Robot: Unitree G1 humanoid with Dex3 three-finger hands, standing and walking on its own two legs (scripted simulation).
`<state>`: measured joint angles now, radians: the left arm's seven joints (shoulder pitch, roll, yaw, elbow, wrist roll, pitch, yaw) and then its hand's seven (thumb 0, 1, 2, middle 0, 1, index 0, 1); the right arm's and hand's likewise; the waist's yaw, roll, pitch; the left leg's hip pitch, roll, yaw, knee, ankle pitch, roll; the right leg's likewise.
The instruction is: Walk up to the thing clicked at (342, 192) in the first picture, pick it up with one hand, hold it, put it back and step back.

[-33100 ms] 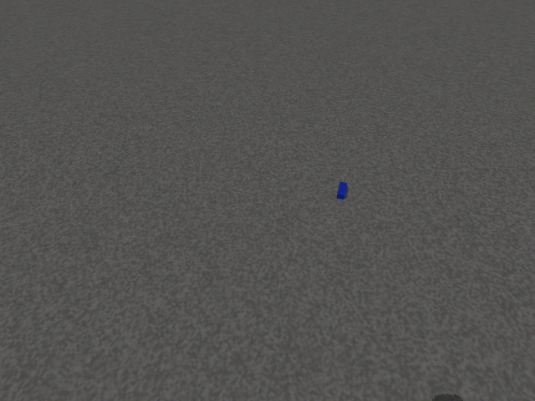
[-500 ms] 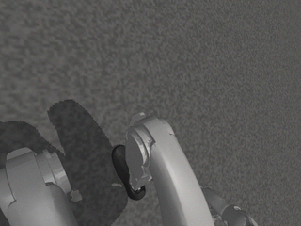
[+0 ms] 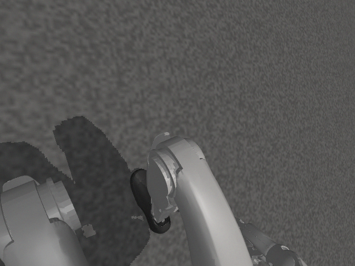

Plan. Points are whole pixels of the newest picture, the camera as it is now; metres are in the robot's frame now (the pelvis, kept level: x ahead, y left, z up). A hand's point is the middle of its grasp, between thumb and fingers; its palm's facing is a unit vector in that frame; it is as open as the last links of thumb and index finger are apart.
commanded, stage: close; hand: left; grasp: from above
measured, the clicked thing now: out of the picture +0.44 +0.37 -0.29
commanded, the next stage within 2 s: settle in 0.38 s
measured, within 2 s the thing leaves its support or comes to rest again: leaves its support in 0.78 s
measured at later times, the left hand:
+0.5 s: hand out of the picture +0.42 +0.36 -0.26, palm faces -0.44 -0.16 -0.88, open 6.7 cm
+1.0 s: hand out of the picture +0.44 +0.38 -0.21, palm faces -0.38 -0.13 -0.92, open 6.6 cm
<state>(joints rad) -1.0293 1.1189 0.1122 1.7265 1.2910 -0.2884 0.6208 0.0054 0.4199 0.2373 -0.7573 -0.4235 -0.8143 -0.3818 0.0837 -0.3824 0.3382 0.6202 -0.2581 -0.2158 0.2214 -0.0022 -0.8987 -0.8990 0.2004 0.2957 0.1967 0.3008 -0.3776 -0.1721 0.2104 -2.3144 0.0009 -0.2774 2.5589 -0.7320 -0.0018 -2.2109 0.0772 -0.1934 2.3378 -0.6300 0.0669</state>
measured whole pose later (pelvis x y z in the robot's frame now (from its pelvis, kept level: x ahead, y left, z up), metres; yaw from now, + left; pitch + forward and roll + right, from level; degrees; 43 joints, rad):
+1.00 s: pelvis +0.01 +0.00 +0.01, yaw +1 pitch +30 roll -15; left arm -0.95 0.97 0.12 1.46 1.25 -0.21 0.47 0.01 0.49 0.00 -1.06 -0.04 -1.11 0.00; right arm 0.12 -0.36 0.23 0.63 -0.20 -0.16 0.23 0.00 -0.91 -0.90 0.20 0.30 0.20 0.30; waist -0.30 -0.08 0.09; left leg -2.34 -0.01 -0.25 2.52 -0.73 0.00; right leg -2.23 0.05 -0.17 2.33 -0.65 0.05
